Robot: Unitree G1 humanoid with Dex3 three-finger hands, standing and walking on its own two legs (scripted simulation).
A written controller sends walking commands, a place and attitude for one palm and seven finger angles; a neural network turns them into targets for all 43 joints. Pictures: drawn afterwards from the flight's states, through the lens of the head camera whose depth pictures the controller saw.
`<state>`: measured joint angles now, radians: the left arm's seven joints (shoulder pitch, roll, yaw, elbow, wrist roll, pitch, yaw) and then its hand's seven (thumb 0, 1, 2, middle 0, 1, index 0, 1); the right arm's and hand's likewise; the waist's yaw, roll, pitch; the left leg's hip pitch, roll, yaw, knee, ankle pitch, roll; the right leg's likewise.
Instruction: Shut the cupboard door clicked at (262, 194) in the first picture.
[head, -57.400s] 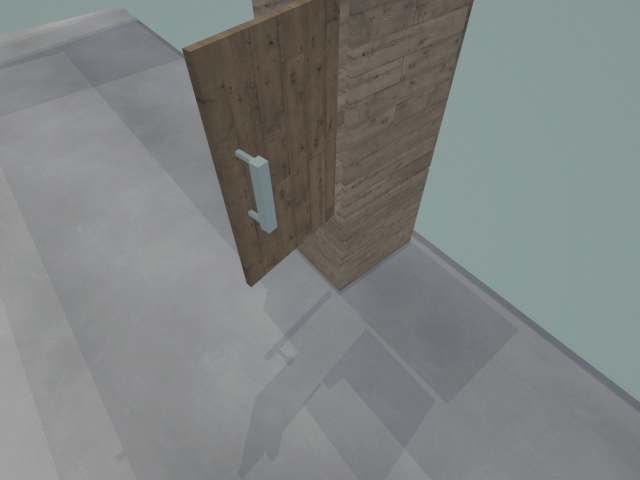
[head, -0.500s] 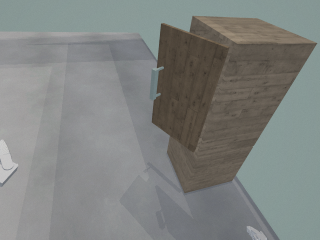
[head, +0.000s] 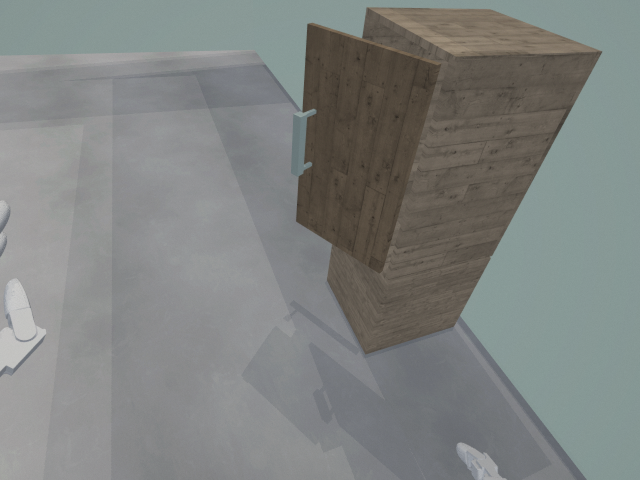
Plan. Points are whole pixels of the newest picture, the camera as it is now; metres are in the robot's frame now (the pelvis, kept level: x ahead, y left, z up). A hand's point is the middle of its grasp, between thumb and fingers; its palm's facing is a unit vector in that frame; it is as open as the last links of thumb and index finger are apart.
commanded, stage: stop stepping back and stand still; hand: left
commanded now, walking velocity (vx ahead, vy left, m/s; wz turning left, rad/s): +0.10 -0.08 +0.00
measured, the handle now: (304, 142) +0.95 +0.05 -0.03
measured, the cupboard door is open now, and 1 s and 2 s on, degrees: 29 29 29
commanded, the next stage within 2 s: let the arm hang, fingers relaxed in 0.64 s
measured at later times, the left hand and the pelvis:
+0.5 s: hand (84, 292) +0.25 +0.25 +0.17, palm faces +0.44 -0.79 -0.43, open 7.4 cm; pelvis +0.04 -0.01 +0.00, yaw -1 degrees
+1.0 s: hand out of the picture +0.15 +0.19 -0.15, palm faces -0.07 -0.97 -0.23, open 7.4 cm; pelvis +0.04 +0.00 +0.00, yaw -1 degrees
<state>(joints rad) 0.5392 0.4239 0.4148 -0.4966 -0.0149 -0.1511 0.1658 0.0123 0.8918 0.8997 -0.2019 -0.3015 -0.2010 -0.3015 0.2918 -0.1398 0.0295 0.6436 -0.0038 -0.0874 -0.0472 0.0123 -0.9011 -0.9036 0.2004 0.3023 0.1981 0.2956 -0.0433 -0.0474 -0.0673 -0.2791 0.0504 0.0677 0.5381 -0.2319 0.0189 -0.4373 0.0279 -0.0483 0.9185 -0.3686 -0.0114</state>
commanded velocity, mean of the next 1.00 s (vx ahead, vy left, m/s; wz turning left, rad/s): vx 0.00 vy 0.00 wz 0.00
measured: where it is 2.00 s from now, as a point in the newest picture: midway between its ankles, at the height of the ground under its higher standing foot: outside the picture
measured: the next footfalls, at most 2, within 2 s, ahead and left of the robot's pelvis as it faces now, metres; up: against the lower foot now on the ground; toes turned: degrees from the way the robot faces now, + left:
right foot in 0.12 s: +0.05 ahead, -0.10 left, +0.00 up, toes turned -5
